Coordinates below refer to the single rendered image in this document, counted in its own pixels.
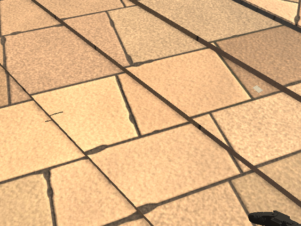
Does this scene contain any right robot hand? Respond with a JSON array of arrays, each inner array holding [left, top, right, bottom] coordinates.
[[248, 210, 301, 226]]

